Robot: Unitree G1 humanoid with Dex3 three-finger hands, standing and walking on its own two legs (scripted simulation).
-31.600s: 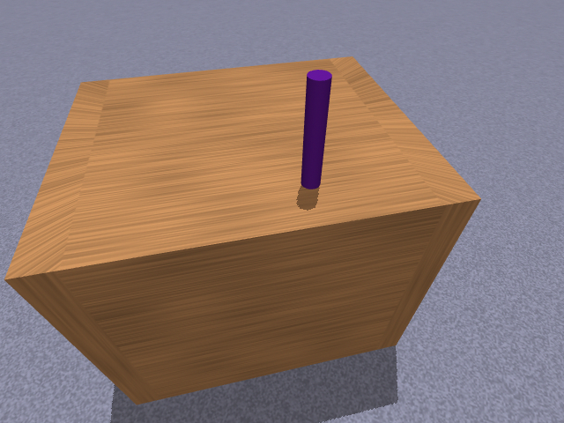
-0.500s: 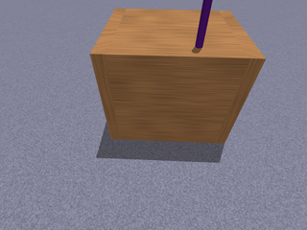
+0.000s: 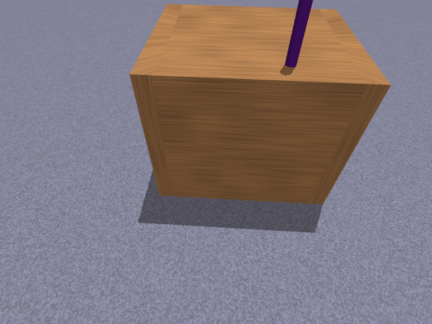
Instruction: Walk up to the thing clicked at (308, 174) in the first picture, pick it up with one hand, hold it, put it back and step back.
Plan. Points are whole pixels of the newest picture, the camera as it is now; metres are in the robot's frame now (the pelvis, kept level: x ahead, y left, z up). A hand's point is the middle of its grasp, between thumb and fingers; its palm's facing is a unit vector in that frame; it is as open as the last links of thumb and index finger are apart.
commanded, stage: step back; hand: right
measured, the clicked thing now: (298, 31) +1.04 -0.26 +0.10
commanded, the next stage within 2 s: stand in 0.16 s
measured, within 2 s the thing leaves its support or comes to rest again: neither
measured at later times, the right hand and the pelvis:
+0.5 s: hand out of the picture +0.09 -0.26 -0.14, palm faces +0.01 +0.95 -0.33, open 7.4 cm; pelvis -0.01 -0.01 +0.02, yaw -1 degrees
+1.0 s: hand out of the picture +0.04 -0.26 -0.14, palm faces +0.00 +0.95 -0.32, open 7.4 cm; pelvis -0.02 -0.01 +0.02, yaw -1 degrees
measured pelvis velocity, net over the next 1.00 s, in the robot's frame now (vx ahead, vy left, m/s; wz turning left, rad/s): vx -0.02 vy -0.01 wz -0.01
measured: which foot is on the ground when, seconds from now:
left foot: down 0.00-1.00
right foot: down 0.00-1.00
